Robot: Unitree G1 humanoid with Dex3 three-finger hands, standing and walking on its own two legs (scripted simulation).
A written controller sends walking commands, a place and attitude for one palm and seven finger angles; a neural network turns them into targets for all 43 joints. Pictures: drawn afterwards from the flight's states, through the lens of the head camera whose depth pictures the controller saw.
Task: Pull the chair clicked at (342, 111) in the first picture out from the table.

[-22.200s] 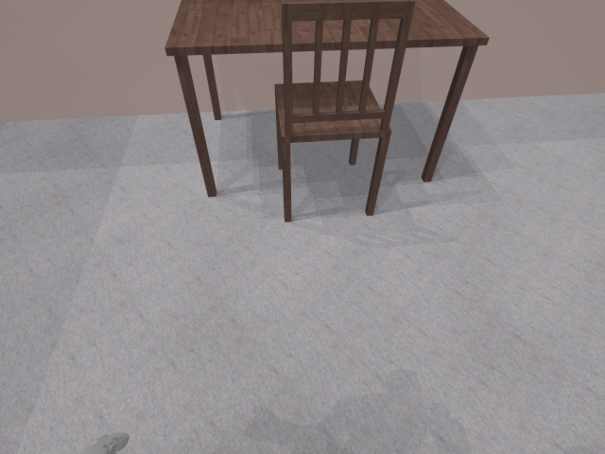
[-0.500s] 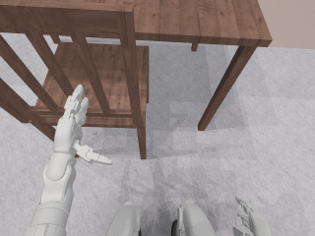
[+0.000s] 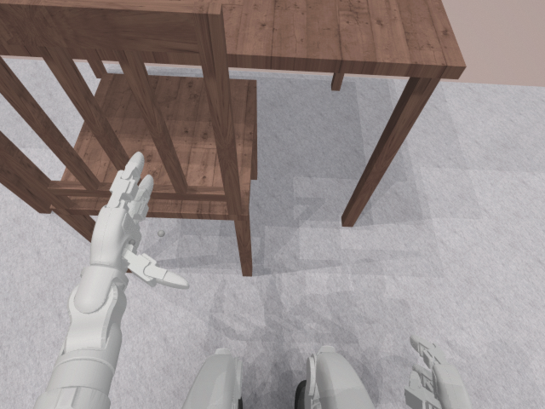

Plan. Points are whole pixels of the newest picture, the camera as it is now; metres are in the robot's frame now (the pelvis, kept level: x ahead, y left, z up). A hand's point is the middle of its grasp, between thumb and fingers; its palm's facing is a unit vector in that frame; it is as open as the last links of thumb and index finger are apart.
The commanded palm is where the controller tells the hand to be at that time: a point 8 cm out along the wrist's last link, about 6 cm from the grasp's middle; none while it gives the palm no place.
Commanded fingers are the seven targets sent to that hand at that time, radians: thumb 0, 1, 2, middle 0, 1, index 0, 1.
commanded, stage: aim the fingers beside a spindle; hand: left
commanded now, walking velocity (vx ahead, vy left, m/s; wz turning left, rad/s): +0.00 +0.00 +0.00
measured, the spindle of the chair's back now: (104, 134) +0.50 +0.27 +0.05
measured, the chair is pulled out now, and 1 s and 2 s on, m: -0.01 -0.01 -0.01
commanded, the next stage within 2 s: none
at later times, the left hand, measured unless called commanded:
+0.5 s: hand (153, 230) +0.35 +0.18 +0.03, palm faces -0.02 -1.00 -0.04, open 17.0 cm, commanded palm +0.33 +0.24 +0.03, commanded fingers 0.00 -0.50 0.30 -0.06 -0.08 -0.06 -0.08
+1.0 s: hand (147, 231) +0.35 +0.19 +0.02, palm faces -0.02 -1.00 -0.04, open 17.0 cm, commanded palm +0.33 +0.23 +0.02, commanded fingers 0.00 -0.50 0.30 -0.06 -0.08 -0.06 -0.08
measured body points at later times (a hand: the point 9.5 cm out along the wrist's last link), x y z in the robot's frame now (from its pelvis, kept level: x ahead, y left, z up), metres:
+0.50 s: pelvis +0.01 +0.00 +0.00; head +0.12 +0.01 +0.44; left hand +0.35 +0.23 +0.03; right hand +0.14 -0.25 -0.10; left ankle +0.01 +0.11 -0.62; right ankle +0.04 -0.11 -0.62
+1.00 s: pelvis +0.01 +0.01 +0.00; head +0.12 +0.02 +0.44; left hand +0.35 +0.24 +0.02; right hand +0.15 -0.23 -0.10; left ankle +0.01 +0.11 -0.62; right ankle +0.04 -0.11 -0.62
